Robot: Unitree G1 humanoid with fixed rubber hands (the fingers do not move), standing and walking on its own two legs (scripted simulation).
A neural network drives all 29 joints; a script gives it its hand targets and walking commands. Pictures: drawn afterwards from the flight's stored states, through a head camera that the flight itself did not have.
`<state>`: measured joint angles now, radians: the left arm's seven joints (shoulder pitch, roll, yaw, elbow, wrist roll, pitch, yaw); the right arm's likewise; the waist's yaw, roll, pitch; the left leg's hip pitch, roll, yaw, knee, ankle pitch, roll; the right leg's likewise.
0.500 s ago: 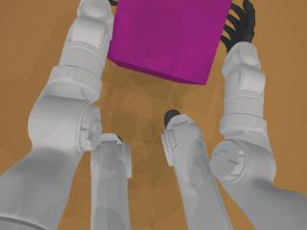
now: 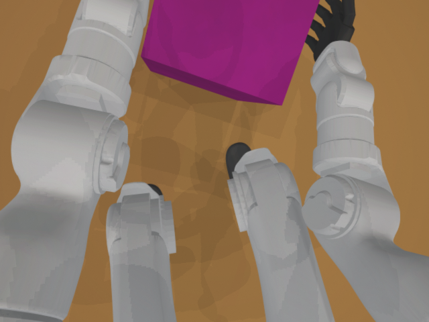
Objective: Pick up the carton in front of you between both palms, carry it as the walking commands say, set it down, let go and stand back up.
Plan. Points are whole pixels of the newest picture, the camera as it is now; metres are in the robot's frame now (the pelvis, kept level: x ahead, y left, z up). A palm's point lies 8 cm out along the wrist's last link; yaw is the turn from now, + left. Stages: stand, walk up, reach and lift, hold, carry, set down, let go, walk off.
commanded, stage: set down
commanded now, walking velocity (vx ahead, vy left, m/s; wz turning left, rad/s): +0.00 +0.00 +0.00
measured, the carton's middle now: (220, 29) +0.51 -0.11 -0.28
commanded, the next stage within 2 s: none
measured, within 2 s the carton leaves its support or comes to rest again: neither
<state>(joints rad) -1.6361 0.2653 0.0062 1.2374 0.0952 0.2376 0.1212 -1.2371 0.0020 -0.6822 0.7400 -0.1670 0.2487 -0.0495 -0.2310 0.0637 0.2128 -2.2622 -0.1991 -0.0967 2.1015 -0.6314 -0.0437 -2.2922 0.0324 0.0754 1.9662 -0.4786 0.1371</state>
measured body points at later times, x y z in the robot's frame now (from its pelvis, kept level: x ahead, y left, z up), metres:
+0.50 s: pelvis +0.00 +0.01 -0.01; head +0.37 +0.00 +0.23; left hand +0.59 +0.02 -0.19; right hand +0.47 -0.27 -0.18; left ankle +0.08 +0.11 -0.37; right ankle +0.13 -0.15 -0.37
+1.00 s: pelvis +0.00 +0.01 -0.02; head +0.38 +0.00 +0.20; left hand +0.59 +0.03 -0.23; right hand +0.44 -0.30 -0.22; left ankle +0.08 +0.11 -0.37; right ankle +0.13 -0.15 -0.37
